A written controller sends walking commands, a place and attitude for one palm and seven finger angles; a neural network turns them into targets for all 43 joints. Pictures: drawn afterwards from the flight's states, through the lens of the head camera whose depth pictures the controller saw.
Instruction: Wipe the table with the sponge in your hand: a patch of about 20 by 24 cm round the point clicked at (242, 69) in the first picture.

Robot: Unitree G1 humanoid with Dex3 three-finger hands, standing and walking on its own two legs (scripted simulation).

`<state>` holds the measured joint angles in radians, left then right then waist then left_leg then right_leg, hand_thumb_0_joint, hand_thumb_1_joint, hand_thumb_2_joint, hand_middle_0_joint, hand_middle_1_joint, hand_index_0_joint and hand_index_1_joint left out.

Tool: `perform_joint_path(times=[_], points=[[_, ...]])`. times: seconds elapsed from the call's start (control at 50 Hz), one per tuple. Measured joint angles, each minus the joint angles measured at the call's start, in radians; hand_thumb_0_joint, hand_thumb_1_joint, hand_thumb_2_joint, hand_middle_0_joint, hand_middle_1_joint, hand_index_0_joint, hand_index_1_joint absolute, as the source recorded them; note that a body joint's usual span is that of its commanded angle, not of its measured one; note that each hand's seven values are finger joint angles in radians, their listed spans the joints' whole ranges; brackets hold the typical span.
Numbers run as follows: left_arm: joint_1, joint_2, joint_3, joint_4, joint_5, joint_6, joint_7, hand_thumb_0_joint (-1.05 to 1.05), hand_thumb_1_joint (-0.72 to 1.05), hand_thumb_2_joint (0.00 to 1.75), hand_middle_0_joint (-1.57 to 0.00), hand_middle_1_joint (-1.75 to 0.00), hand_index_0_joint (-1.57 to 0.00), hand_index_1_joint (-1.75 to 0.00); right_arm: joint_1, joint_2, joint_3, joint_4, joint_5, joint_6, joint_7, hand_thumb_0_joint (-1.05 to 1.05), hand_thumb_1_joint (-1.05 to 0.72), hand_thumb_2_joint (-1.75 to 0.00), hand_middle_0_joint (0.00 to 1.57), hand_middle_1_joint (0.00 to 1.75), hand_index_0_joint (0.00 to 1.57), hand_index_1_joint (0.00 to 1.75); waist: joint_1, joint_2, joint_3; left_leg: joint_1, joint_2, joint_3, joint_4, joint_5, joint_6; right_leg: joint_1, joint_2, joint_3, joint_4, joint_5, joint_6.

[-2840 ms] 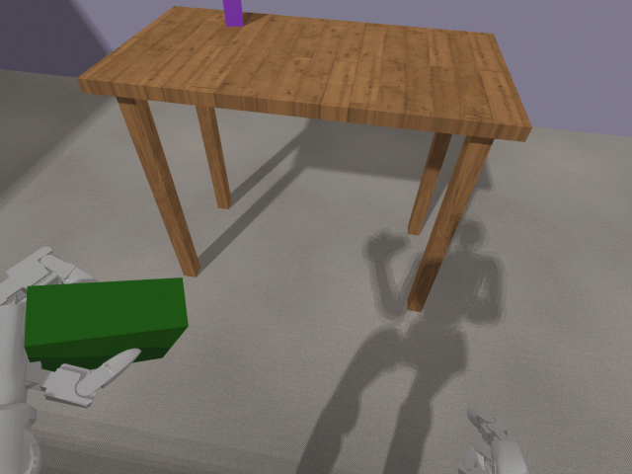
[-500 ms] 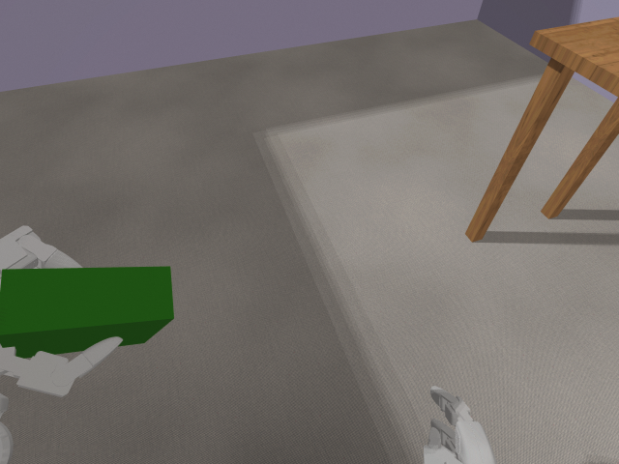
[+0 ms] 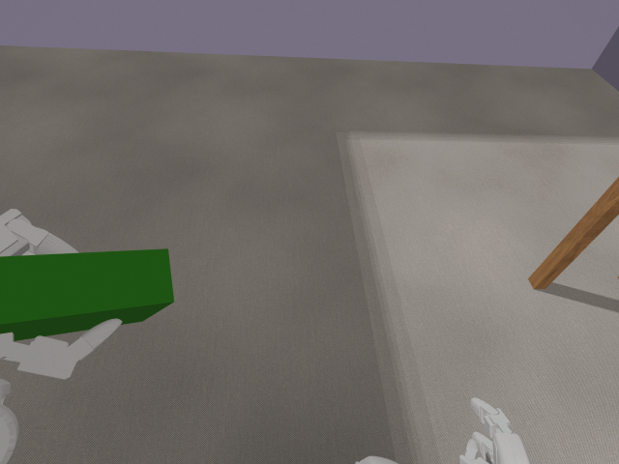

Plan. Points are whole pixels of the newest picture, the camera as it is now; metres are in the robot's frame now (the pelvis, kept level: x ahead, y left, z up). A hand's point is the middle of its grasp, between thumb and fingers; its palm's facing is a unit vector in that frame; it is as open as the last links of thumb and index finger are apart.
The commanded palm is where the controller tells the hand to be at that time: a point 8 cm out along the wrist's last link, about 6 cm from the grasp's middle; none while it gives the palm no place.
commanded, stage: walk around to get in front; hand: left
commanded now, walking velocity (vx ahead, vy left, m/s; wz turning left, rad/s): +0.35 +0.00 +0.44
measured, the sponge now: (109, 294) +0.23 +0.21 +0.17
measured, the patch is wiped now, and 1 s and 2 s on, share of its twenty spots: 0.00 0.00 0.00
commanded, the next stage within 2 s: none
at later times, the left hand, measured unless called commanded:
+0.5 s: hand (79, 284) +0.23 +0.23 +0.18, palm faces +0.52 -0.70 -0.48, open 9.3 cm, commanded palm +0.17 +0.27 +0.19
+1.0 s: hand (106, 191) +0.35 +0.25 +0.18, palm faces +0.64 -0.58 -0.51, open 9.3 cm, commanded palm +0.28 +0.28 +0.19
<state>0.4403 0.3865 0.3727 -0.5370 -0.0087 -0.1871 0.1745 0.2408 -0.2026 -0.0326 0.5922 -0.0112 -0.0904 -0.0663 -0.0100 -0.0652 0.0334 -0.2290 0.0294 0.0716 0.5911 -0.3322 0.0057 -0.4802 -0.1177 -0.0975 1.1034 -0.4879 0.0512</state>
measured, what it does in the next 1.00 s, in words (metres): walks ahead, turning left: right foot, then left foot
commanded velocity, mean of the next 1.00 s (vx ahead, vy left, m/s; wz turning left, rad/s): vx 0.37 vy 0.00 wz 0.27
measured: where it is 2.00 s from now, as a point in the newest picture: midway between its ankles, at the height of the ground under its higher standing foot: (283, 371)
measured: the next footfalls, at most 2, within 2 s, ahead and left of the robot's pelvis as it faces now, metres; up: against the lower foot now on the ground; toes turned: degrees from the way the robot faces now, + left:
right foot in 0.26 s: +0.15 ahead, -0.14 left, +0.00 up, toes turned -2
left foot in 0.62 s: +0.15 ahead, +0.12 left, +0.00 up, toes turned +24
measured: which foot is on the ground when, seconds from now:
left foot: down 0.00-0.26, up 0.28-0.60, down 0.62-0.94, up 0.96-1.00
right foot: up 0.00-0.24, down 0.26-0.62, up 0.64-0.92, down 0.94-1.00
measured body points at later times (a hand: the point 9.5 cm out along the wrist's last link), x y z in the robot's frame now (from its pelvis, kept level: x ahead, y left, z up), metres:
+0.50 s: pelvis +0.08 -0.04 +0.01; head +0.11 -0.04 +0.46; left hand +0.20 +0.26 +0.21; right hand +0.29 -0.26 -0.08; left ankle +0.07 +0.10 -0.67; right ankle +0.11 -0.14 -0.73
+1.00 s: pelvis +0.22 -0.04 -0.01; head +0.26 -0.06 +0.44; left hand +0.31 +0.28 +0.21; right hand +0.43 -0.17 -0.13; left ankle +0.12 +0.08 -0.68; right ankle +0.31 -0.12 -0.73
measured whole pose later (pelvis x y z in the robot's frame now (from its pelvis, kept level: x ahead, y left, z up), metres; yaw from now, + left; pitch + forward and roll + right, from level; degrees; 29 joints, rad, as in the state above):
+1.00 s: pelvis +0.22 -0.04 -0.01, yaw +20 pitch -1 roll +0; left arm 0.42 0.39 0.37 -0.49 -0.01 -0.22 0.14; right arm 0.20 -0.15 0.03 0.65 0.00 -0.07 -0.04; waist 0.03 0.08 0.08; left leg -0.36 0.10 0.01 1.01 -0.48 -0.01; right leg -0.37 -0.09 -0.20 0.68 -0.26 -0.03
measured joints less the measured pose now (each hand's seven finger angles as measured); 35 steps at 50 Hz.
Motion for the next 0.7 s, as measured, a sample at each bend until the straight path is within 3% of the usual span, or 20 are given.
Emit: perform_joint_path(times=[0.04,0.08,0.22,0.26,0.28,0.32,0.36,0.4,0.48,0.58,0.62,0.64,0.7], points=[[-0.006,-0.002,-0.006,0.012,0.009,0.000,-0.014,-0.01,-0.43,1.02,-0.82,-1.37,-0.82,-1.38,0.009,0.035,0.019,0.019,0.008,-0.008,0.016,0.02,-0.91,-0.90,0.20,0.30,0.19,0.30,-0.002,0.019,-0.011,0.010,0.011,-0.037,-0.025,0.003,-0.004,-0.045,0.016,0.009,0.059,0.034,0.013],[0.005,-0.014,-0.013,0.005,0.006,-0.004,-0.022,-0.01,-0.43,1.02,-0.82,-1.37,-0.82,-1.38,0.020,0.062,0.039,0.030,0.012,-0.017,0.026,0.02,-0.90,-0.90,0.20,0.30,0.20,0.30,0.005,0.040,-0.015,0.027,0.022,-0.063,-0.059,0.020,-0.009,-0.059,0.018,0.003,0.014,0.081,0.021],[0.022,-0.022,-0.016,0.043,-0.003,-0.021,-0.038,-0.01,-0.43,1.02,-0.82,-1.37,-0.82,-1.37,0.026,0.096,0.081,0.052,-0.002,-0.032,0.025,0.01,-0.90,-0.90,0.21,0.30,0.20,0.30,0.044,0.117,-0.008,0.059,0.046,-0.123,-0.080,0.008,-0.030,0.080,0.046,-0.042,-0.377,0.103,0.033],[0.000,-0.006,-0.012,0.063,0.000,-0.008,-0.039,-0.01,-0.43,1.02,-0.82,-1.37,-0.82,-1.37,0.019,0.089,0.083,0.048,-0.002,-0.025,0.022,0.01,-0.90,-0.90,0.21,0.30,0.20,0.30,0.045,0.125,-0.005,0.016,0.043,-0.143,0.020,-0.055,-0.015,0.158,0.062,-0.057,-0.520,0.135,0.007],[-0.022,-0.006,-0.016,0.073,0.005,-0.001,-0.040,-0.01,-0.43,1.02,-0.82,-1.37,-0.82,-1.37,0.005,0.078,0.079,0.052,0.001,-0.018,0.022,0.01,-0.90,-0.90,0.21,0.30,0.20,0.30,0.044,0.129,0.004,-0.034,0.037,-0.143,0.140,-0.112,-0.001,0.152,0.058,-0.065,-0.517,0.228,-0.027],[-0.059,-0.034,-0.042,0.097,0.006,0.009,-0.043,-0.01,-0.43,1.02,-0.82,-1.37,-0.82,-1.37,-0.033,0.040,0.064,0.076,-0.003,0.003,0.023,0.01,-0.90,-0.90,0.21,0.30,0.20,0.30,0.042,0.139,0.029,-0.140,0.013,-0.136,0.421,-0.145,0.002,0.145,0.040,-0.086,-0.458,0.237,-0.071],[-0.045,-0.060,-0.056,0.100,0.003,0.007,-0.048,-0.01,-0.43,1.02,-0.82,-1.37,-0.82,-1.37,-0.060,0.003,0.048,0.088,-0.004,0.026,0.025,0.02,-0.90,-0.90,0.21,0.30,0.20,0.30,0.037,0.135,0.041,-0.225,0.006,-0.098,0.608,-0.100,-0.014,0.162,0.027,-0.093,-0.463,0.209,-0.079],[-0.006,-0.062,-0.059,0.080,0.003,0.006,-0.053,-0.01,-0.43,1.02,-0.82,-1.37,-0.82,-1.37,-0.072,-0.021,0.030,0.080,0.000,0.043,0.018,0.02,-0.90,-0.90,0.21,0.30,0.20,0.30,0.025,0.120,0.048,-0.274,0.016,-0.056,0.650,-0.066,-0.029,0.190,0.016,-0.102,-0.504,0.211,-0.073],[0.059,-0.020,-0.036,0.012,0.000,-0.004,-0.041,-0.01,-0.43,1.02,-0.82,-1.37,-0.82,-1.37,-0.059,-0.050,-0.001,0.035,-0.002,0.046,0.004,0.02,-0.90,-0.90,0.20,0.30,0.20,0.30,0.012,0.064,0.052,-0.258,0.043,0.019,0.399,-0.034,-0.030,0.237,-0.010,-0.122,-0.580,0.226,-0.067],[0.076,0.006,0.001,-0.059,-0.011,-0.018,0.003,-0.01,-0.43,1.02,-0.82,-1.37,-0.82,-1.37,-0.021,-0.075,-0.026,-0.015,-0.002,0.035,-0.006,0.02,-0.91,-0.90,0.20,0.30,0.20,0.30,0.023,0.022,0.039,-0.143,0.040,0.084,0.056,-0.001,-0.015,0.264,-0.035,-0.143,-0.561,0.173,-0.044],[0.065,0.000,0.010,-0.078,-0.014,-0.023,0.018,-0.01,-0.43,1.02,-0.82,-1.37,-0.82,-1.37,-0.012,-0.083,-0.029,-0.039,0.003,0.030,-0.012,0.02,-0.90,-0.90,0.20,0.30,0.19,0.30,0.028,0.027,0.031,-0.078,0.034,0.090,-0.055,0.072,0.005,0.248,-0.041,-0.139,-0.471,0.114,-0.030],[0.044,0.001,0.017,-0.071,-0.015,-0.029,0.024,-0.01,-0.43,1.02,-0.82,-1.37,-0.82,-1.37,-0.022,-0.072,-0.033,-0.039,0.005,0.027,-0.015,0.02,-0.90,-0.90,0.20,0.30,0.19,0.30,0.027,0.015,0.039,-0.081,0.029,0.091,-0.028,0.107,0.012,0.221,-0.044,-0.106,-0.373,0.062,-0.025],[-0.029,0.001,0.015,0.006,-0.001,-0.032,0.015,-0.01,-0.43,1.03,-0.82,-1.37,-0.82,-1.37,-0.053,-0.012,-0.021,-0.012,0.012,0.020,-0.005,0.01,-0.91,-0.90,0.20,0.30,0.19,0.30,0.015,0.008,0.041,-0.077,0.030,0.073,0.030,0.047,0.008,0.102,0.004,-0.006,-0.045,-0.033,-0.022]])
